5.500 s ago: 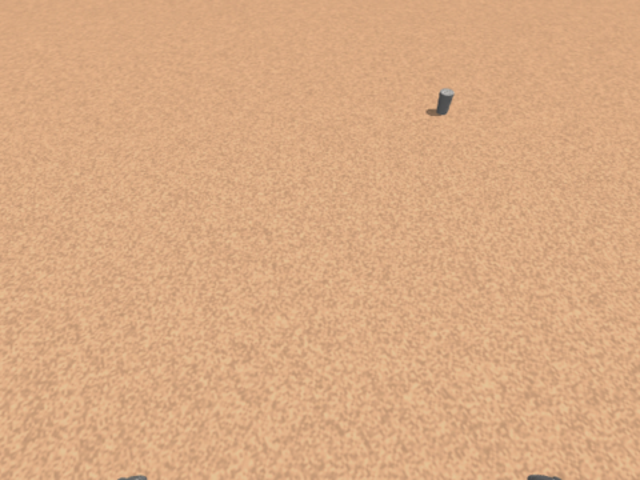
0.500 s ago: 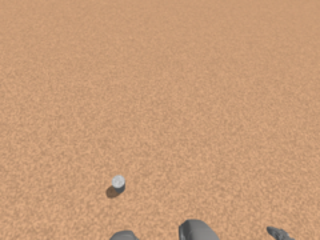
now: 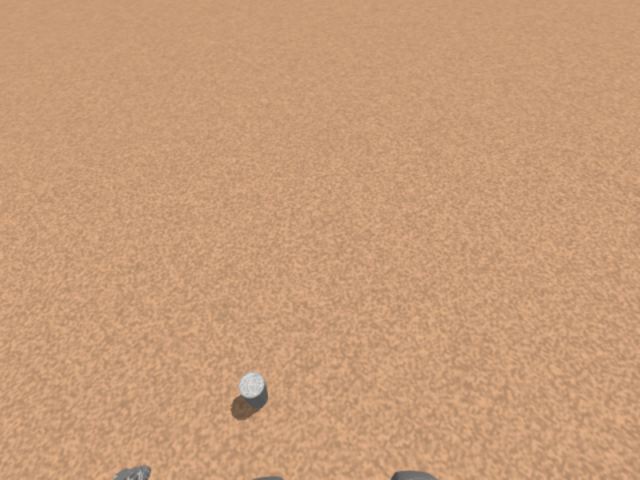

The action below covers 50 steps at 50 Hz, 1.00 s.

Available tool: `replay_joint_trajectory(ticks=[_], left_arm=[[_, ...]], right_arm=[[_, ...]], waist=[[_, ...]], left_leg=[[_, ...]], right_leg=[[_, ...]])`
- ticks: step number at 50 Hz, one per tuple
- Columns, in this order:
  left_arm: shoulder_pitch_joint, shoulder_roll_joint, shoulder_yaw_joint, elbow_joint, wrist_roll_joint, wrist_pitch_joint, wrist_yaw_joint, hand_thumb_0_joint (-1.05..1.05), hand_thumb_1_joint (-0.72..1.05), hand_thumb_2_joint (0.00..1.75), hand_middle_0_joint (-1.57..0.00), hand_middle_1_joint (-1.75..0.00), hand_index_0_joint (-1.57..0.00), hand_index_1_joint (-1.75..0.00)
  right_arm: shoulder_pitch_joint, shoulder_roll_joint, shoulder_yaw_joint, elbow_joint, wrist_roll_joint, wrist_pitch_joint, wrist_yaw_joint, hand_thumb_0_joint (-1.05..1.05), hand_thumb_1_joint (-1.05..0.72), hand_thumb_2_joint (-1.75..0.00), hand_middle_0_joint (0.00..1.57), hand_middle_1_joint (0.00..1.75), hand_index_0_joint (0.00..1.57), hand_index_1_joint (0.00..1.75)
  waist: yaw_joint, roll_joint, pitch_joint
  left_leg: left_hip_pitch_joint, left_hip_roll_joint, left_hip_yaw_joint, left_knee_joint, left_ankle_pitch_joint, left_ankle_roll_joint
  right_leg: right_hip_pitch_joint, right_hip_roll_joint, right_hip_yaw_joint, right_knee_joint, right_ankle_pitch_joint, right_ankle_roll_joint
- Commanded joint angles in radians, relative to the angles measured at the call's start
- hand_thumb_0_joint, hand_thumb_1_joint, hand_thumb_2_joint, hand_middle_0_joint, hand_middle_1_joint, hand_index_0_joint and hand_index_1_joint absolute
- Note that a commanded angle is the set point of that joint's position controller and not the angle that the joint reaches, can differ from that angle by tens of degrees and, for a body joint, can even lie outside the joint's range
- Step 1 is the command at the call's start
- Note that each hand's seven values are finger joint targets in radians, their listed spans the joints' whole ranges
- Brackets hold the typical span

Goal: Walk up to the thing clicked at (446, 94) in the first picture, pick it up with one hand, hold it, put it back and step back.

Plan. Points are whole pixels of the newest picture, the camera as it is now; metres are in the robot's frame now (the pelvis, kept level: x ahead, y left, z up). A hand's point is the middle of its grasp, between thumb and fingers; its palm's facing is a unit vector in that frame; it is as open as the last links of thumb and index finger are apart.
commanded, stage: walk up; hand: left
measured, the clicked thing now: (255, 391) +0.45 +0.25 -0.71
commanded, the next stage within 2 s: stand in 1.52 s
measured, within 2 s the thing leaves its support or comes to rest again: neither
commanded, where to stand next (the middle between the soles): +0.09 +0.00 m, yaw +1 degrees
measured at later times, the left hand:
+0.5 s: hand out of the picture +0.11 +0.25 -0.15, palm faces +0.01 -0.95 -0.32, open 7.4 cm
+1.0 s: hand out of the picture +0.12 +0.25 -0.14, palm faces +0.01 -0.94 -0.33, open 7.4 cm
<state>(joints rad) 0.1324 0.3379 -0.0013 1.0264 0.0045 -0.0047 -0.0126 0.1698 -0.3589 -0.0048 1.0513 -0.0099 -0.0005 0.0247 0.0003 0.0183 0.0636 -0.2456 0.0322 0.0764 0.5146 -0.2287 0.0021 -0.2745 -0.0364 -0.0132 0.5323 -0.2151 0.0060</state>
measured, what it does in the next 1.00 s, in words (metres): stands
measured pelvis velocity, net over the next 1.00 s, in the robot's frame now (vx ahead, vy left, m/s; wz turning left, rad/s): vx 0.05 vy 0.00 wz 0.02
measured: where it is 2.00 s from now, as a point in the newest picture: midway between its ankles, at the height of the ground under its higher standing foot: outside the picture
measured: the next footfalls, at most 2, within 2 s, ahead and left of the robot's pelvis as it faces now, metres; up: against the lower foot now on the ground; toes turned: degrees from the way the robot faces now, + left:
none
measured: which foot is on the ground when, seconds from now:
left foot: down 0.00-1.00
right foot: down 0.00-1.00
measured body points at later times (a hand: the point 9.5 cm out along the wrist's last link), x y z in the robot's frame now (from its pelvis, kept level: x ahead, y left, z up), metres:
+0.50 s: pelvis +0.04 +0.00 +0.01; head +0.04 +0.01 +0.46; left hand +0.11 +0.30 -0.12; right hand +0.12 -0.30 -0.12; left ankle +0.05 +0.12 -0.73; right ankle +0.06 -0.13 -0.73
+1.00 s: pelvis +0.05 +0.00 +0.02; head +0.06 +0.00 +0.47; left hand +0.12 +0.30 -0.12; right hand +0.14 -0.30 -0.12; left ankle +0.05 +0.12 -0.73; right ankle +0.06 -0.13 -0.73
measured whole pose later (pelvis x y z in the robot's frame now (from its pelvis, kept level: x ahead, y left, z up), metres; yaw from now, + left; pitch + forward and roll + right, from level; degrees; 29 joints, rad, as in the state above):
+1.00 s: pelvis +0.05 +0.00 +0.02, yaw +1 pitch -2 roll +0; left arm 0.07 0.34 0.01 1.18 0.01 -0.01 0.00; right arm 0.07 -0.34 -0.01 1.17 -0.01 -0.01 0.01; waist 0.00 0.00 0.05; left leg -0.10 0.03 0.06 0.30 -0.16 -0.01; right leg -0.11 -0.03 -0.04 0.30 -0.15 0.02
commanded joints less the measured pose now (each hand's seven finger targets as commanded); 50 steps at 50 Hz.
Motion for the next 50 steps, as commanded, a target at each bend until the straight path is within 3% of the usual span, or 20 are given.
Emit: replay_joint_trajectory(ticks=[1, 3, 7, 9, 15, 18, 22, 26, 35, 50], left_arm=[[-0.061, 0.235, 0.054, -0.027, -0.002, -0.027, 0.011, 0.00, 0.90, 0.90, -0.20, -0.30, -0.20, -0.30], [-0.059, 0.229, 0.053, -0.009, -0.003, -0.030, 0.010, 0.00, 0.90, 0.90, -0.20, -0.30, -0.20, -0.30], [-0.086, 0.228, 0.053, 0.012, -0.004, -0.027, 0.007, 0.00, 0.90, 0.90, -0.20, -0.30, -0.20, -0.30], [-0.085, 0.221, 0.050, 0.028, -0.004, -0.026, 0.006, 0.00, 0.90, 0.90, -0.20, -0.30, -0.20, -0.30], [-0.096, 0.219, 0.043, 0.062, -0.009, -0.028, 0.006, 0.00, 0.90, 0.90, -0.20, -0.30, -0.20, -0.30], [-0.112, 0.219, 0.041, 0.073, -0.009, -0.027, 0.009, 0.00, 0.90, 0.90, -0.20, -0.30, -0.20, -0.30], [-0.105, 0.214, 0.038, 0.090, -0.008, -0.026, 0.012, 0.00, 0.90, 0.90, -0.20, -0.30, -0.20, -0.30], [-0.122, 0.214, 0.039, 0.098, -0.006, -0.028, 0.014, 0.00, 0.90, 0.90, -0.20, -0.30, -0.20, -0.30], [-0.108, 0.210, 0.041, 0.103, -0.003, -0.027, 0.016, 0.00, 0.90, 0.90, -0.20, -0.30, -0.20, -0.30], [-0.109, 0.212, 0.047, 0.092, 0.004, -0.026, 0.019, 0.00, 0.90, 0.90, -0.20, -0.30, -0.20, -0.30]], right_arm=[[-0.052, -0.222, -0.040, -0.018, -0.002, -0.034, -0.010, 0.00, -0.90, -0.90, 0.20, 0.30, 0.20, 0.30], [-0.071, -0.219, -0.036, -0.008, -0.002, -0.041, -0.011, 0.00, -0.90, -0.90, 0.20, 0.30, 0.20, 0.30], [-0.066, -0.221, -0.033, 0.025, -0.003, -0.043, -0.014, 0.00, -0.90, -0.90, 0.20, 0.30, 0.20, 0.30], [-0.084, -0.224, -0.031, 0.034, -0.004, -0.046, -0.017, 0.00, -0.90, -0.90, 0.20, 0.30, 0.20, 0.30], [-0.090, -0.221, -0.031, 0.049, 0.001, -0.052, -0.025, 0.00, -0.90, -0.90, 0.20, 0.30, 0.20, 0.30], [-0.094, -0.225, -0.036, 0.056, 0.003, -0.047, -0.027, 0.00, -0.90, -0.90, 0.20, 0.30, 0.20, 0.30], [-0.119, -0.216, -0.037, 0.057, 0.007, -0.038, -0.027, 0.00, -0.90, -0.90, 0.20, 0.30, 0.20, 0.30], [-0.120, -0.212, -0.038, 0.065, 0.007, -0.035, -0.027, 0.00, -0.90, -0.90, 0.20, 0.30, 0.20, 0.30], [-0.155, -0.202, -0.040, 0.064, 0.006, -0.032, -0.027, 0.00, -0.90, -0.90, 0.20, 0.30, 0.20, 0.30], [-0.158, -0.197, -0.038, 0.060, 0.006, -0.029, -0.027, 0.00, -0.90, -0.90, 0.20, 0.30, 0.20, 0.30]], waist=[[0.010, -0.042, -0.014], [0.017, -0.020, -0.035], [0.011, 0.003, -0.037], [0.016, 0.032, -0.045], [0.008, 0.012, -0.110], [-0.003, 0.013, -0.121], [-0.001, -0.006, -0.095], [-0.009, -0.026, -0.115], [0.001, -0.025, -0.108], [0.001, -0.010, -0.111]], left_leg=[[-0.011, 0.092, -0.167, -0.190, -0.174, 0.026], [-0.022, 0.099, -0.172, -0.209, -0.145, 0.028], [-0.039, 0.105, -0.177, -0.245, -0.172, 0.027], [-0.034, 0.115, -0.182, -0.260, -0.142, 0.027], [0.070, 0.117, -0.149, -0.231, 0.103, 0.024], [0.102, 0.119, -0.143, -0.223, 0.147, 0.025], [0.122, 0.114, -0.135, -0.218, 0.139, 0.025], [0.151, 0.116, -0.133, -0.223, 0.182, 0.021], [0.180, 0.117, -0.126, -0.245, 0.201, 0.013], [0.159, 0.110, -0.124, -0.258, 0.173, 0.013]], right_leg=[[-0.017, -0.092, 0.155, -0.217, -0.231, -0.052], [0.042, -0.085, 0.137, -0.215, -0.141, -0.049], [0.076, -0.084, 0.135, -0.233, -0.152, -0.048], [0.104, -0.077, 0.113, -0.219, -0.073, -0.045], [0.153, -0.094, 0.099, -0.221, 0.130, -0.035], [0.158, -0.098, 0.089, -0.230, 0.159, -0.029], [0.127, -0.098, 0.088, -0.255, 0.132, -0.022], [0.147, -0.105, 0.085, -0.256, 0.184, -0.020], [0.145, -0.105, 0.079, -0.269, 0.187, -0.011], [0.184, -0.104, 0.072, -0.272, 0.187, -0.010]])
